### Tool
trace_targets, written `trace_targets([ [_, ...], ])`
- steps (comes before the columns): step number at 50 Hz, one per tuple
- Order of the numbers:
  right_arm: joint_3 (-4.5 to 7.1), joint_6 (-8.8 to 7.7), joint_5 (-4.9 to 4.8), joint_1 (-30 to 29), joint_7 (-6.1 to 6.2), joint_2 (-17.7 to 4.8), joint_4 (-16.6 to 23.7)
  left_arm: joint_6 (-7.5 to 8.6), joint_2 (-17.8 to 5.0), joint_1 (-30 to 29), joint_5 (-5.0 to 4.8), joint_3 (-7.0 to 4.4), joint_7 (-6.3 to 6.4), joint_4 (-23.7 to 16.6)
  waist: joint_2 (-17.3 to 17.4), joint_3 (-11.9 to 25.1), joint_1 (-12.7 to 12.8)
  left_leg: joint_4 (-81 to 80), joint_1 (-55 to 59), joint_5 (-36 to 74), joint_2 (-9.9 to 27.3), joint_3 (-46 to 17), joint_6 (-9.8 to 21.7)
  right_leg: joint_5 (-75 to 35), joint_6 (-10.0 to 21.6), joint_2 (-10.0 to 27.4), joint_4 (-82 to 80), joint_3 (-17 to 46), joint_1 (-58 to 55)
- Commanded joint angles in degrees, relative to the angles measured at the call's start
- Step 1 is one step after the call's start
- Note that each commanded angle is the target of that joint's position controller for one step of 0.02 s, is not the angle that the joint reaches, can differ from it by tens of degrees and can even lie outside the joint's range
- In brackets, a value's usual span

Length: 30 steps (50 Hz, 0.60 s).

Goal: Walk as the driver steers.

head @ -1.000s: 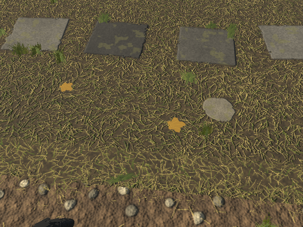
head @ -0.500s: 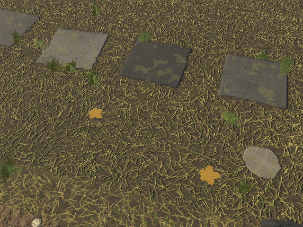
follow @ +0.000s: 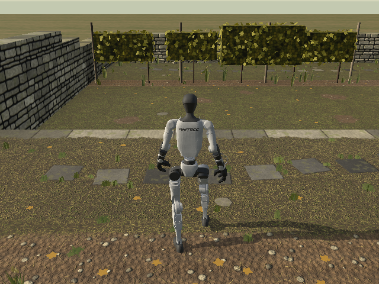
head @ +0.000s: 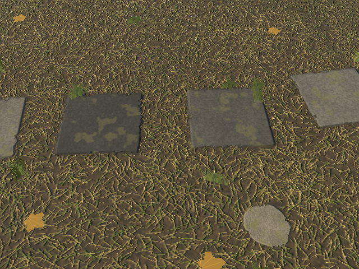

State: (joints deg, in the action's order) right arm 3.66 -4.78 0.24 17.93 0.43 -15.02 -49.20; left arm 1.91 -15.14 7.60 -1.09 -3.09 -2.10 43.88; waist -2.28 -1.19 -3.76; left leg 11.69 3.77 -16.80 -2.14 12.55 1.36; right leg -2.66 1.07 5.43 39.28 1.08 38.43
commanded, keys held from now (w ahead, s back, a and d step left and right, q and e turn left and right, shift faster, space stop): w+e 0.44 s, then e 0.30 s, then q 0.26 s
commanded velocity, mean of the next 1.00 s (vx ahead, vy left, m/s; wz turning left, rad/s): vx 0.33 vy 0.00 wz -0.45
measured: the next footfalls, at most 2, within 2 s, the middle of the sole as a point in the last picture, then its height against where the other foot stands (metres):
right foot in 0.12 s outside the picture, level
left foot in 0.58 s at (177, 257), level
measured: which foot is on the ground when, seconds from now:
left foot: down 0.00-0.14, up 0.16-0.56, down 0.58-1.00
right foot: up 0.00-0.10, down 0.12-0.60, up 0.62-0.92, down 0.94-1.00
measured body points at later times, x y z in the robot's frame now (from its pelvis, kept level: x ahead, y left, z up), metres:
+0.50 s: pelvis +0.28 -0.05 +0.00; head +0.32 -0.07 +0.45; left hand +0.42 +0.22 -0.10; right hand +0.44 -0.34 -0.08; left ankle +0.51 +0.07 -0.70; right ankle +0.20 -0.11 -0.74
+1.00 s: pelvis +0.42 -0.07 +0.00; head +0.44 -0.09 +0.44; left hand +0.69 +0.08 -0.09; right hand +0.40 -0.35 -0.13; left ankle +0.52 +0.03 -0.74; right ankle +0.39 -0.20 -0.74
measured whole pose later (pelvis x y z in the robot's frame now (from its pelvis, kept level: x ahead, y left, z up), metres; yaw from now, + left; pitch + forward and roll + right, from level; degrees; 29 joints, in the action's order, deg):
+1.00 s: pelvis +0.42 -0.07 +0.00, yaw -26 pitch +0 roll +1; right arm 1.7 -0.9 0.0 10.4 -1.6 -14.8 -47.0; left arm -2.5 -14.2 9.7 1.6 -2.1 1.3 37.1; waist 0.9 -2.3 -2.7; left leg 30.5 -18.1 -15.3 0.6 1.8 -0.2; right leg 13.5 -0.6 1.5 31.1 1.8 17.4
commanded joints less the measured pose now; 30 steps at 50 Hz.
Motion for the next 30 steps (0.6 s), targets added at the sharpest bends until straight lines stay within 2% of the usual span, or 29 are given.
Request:
trace_targets([
  [1, 2.69, 0.85, -0.86, 0.9, 0.55, -10.4, 1.7, 0.87, -2.9, -7.8, -0.08, -0.41, -1.23, -7.2, 4.7, -4.2, -0.6, 0.0, 2.5, 32.5, 18.6, -2.8, 6.7, 4.2, 1.9, -0.9, -3.2, -2.9, 3.0],
  [3, 3.17, 1.75, -1.18, -0.6, 1.05, -12.0, 2.2, 0.62, -4.6, -5.4, -0.11, -1.31, -1.64, -7.8, 6.9, -1.2, 2.0, 6.9, 4.3, 51.1, 18.7, -1.2, 5.4, 10.2, 4.1, -4.2, -3.3, -6.3, -3.0],
  [4, 3.37, 2.25, -1.29, -1.2, 1.36, -12.8, 2.4, 0.42, -6.1, -1.5, -0.18, -2.16, -1.62, -7.3, 8.0, 1.4, 4.5, 13.2, 4.3, 59.6, 18.4, -0.6, 4.8, 13.1, 5.4, -6.4, -2.9, -7.7, -8.5],
  [5, 3.38, 2.67, -1.45, -2.4, 1.58, -13.2, 2.7, 0.33, -8.5, 6.0, -0.32, -3.59, -1.29, -5.7, 7.6, 5.3, 8.8, 23.4, 1.4, 61.4, 16.9, 0.4, 3.5, 12.0, 7.3, -8.7, -5.5, -8.2, -18.8],
  [6, 2.91, 2.43, -1.21, -2.8, 1.82, -12.3, 3.3, -0.04, -12.4, 15.6, -0.28, -5.59, -0.28, -3.3, 4.5, 10.2, 13.6, 38.5, -9.4, 50.2, 14.5, 0.8, 1.1, 9.3, 9.9, -7.5, -8.8, -2.8, -35.7],
  [7, 0.48, 1.14, 1.15, 1.7, 1.03, -4.1, 6.1, -0.22, -18.7, 17.1, -0.62, -6.76, 0.77, -2.8, -10.5, 14.0, 8.5, 59.4, -35.1, -0.5, 4.6, -1.0, -2.6, 12.5, 18.5, 7.0, -10.6, 25.0, -55.6],
  [8, -0.16, -1.48, -0.22, -0.1, 0.08, -5.0, 7.4, 0.74, -17.2, 17.5, -0.14, -5.84, 0.44, -4.9, -8.4, 23.4, 9.4, 70.0, -45.7, -18.4, -1.5, -15.4, -2.9, 19.5, 25.5, 14.4, -20.3, 48.6, -63.3],
  [9, 0.84, -3.05, -2.5, -6.4, -0.73, -8.7, 8.9, 1.37, -13.1, 16.2, 0.31, -4.71, 0.3, -4.6, -3.8, 17.3, 11.3, 69.9, -51.1, -13.4, 2.4, -18.9, -1.4, 17.6, 21.7, 12.5, -22.0, 40.6, -60.1],
  [10, 0.56, -3.86, -2.59, -8.2, -0.81, -8.5, 9.5, 1.78, -11.0, 13.2, 0.02, -4.16, 0.34, -4.8, -0.8, 11.0, 9.4, 64.9, -50.5, -8.3, 5.0, -18.2, -0.4, 13.7, 19.3, 9.9, -22.0, 32.2, -51.8],
  [11, 0.77, -4.01, -1.17, -8.4, -0.36, -8.3, 8.9, 1.88, -9.4, 9.1, -0.04, -3.63, 0.38, -5.4, 2.5, 7.0, 6.6, 59.4, -47.2, -5.2, 7.0, -17.8, -0.6, 8.2, 17.3, 7.4, -22.4, 26.5, -43.1],
  [12, 1.34, -3.45, -0.17, -7.8, -0.15, -9.2, 8.5, 1.92, -7.5, 6.4, 0.39, -2.96, 0.59, -6.4, 1.9, 5.3, 4.6, 55.9, -43.0, -3.1, 8.3, -17.8, -1.0, 2.9, 16.5, 5.6, -23.6, 22.7, -37.2],
  [13, 1.53, -2.65, 0.1, -6.9, -0.25, -9.1, 8.5, 1.88, -7.3, 5.4, 0.78, -2.8, 0.79, -7.2, 0.9, 4.7, 3.3, 54.1, -40.2, -1.9, 8.6, -17.8, -1.7, 0.5, 16.5, 4.7, -24.8, 21.4, -33.4],
  [15, 1.28, -1.41, 0.55, -6.4, -0.18, -7.5, 8.8, 2.07, -8.5, 5.7, 0.45, -3.14, 1.35, -7.2, 0.8, 3.9, 2.5, 49.3, -38.6, -0.2, 8.5, -16.5, -3.6, -4.1, 16.8, 3.7, -26.0, 18.4, -28.7],
  [18, 0.47, -0.8, 0.74, -12.3, -0.03, -5.5, 10.8, 1.82, -10.4, 7.9, 0.19, -3.68, 2.51, -6.6, -0.1, 1.7, 4.2, 37.1, -38.2, 9.6, 6.9, -15.4, -5.6, -3.4, 14.8, 0.7, -26.4, 14.1, -24.4],
  [21, -0.13, -1.2, 0.18, -18.4, -0.64, -4.4, 12.2, 1.17, -10.6, 10.2, -0.07, -3.74, 2.99, -5.9, -2.1, 1.3, 6.9, 24.6, -33.7, 20.0, 3.9, -15.0, -5.8, 3.1, 12.0, -1.4, -25.2, 13.1, -22.7],
  [22, -0.09, -1.37, -0.18, -19.9, -0.88, -4.7, 12.7, 1.03, -10.7, 11.3, -0.15, -3.8, 3.02, -5.5, -2.4, 1.3, 7.6, 22.5, -32.5, 21.6, 3.1, -15.0, -5.7, 4.9, 11.7, -1.0, -24.9, 14.1, -22.9],
  [24, 0.36, -1.75, -0.15, -21.5, -1.22, -6.0, 13.7, 0.37, -10.6, 12.7, -0.34, -3.88, 3.25, -4.7, -3.0, 0.9, 7.9, 18.7, -31.8, 21.1, 1.7, -15.8, -4.9, 1.0, 10.5, -0.6, -20.7, 16.3, -25.5],
  [26, 1.09, -2.2, 0.06, -20.3, -1.61, -7.5, 13.7, -0.51, -10.2, 13.0, -0.24, -3.9, 3.77, -4.7, -4.1, 2.3, 7.0, 16.0, -30.1, 18.2, 0.5, -16.7, -3.6, -2.3, 8.9, -0.1, -15.0, 19.7, -29.5],
  [27, 1.45, -2.45, 0.11, -18.5, -1.67, -8.1, 13.3, -0.85, -10.0, 12.0, -0.13, -3.94, 4.03, -5.3, -5.0, 3.2, 5.9, 15.2, -28.2, 16.7, 0.3, -16.8, -2.7, -4.1, 8.1, -0.2, -12.1, 21.2, -30.7],
  [28, 1.78, -2.72, 0.37, -15.2, -1.53, -8.4, 12.4, -1.06, -9.4, 9.9, -0.21, -3.77, 4.17, -6.2, -5.2, 4.4, 3.6, 12.4, -23.8, 19.4, 0.6, -16.1, -1.4, -5.0, 6.5, -1.6, -8.2, 21.2, -30.4],
  [29, 2.28, -2.97, 1.25, -10.9, -1.17, -10.0, 12.0, -0.93, -7.3, 8.9, 0.03, -3.13, 4.11, -7.4, -3.8, 8.5, 1.5, 11.7, -14.6, 26.9, 4.6, -17.8, 0.9, -3.8, 4.1, -4.7, -0.3, 19.2, -27.8],
  [30, 2.92, -2.74, 2.36, -4.9, -0.67, -13.8, 12.0, -0.79, -3.7, 12.0, 1.37, -1.96, 4.09, -8.8, 6.6, 17.0, 1.2, 16.7, 2.5, 47.8, 17.7, -28.6, 5.7, 19.5, 0.8, -9.6, 16.8, 13.8, -17.6],
])
Over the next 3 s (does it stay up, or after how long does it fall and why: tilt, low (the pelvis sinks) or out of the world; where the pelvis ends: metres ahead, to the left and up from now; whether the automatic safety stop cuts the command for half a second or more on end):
stays up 0.64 -0.10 0.00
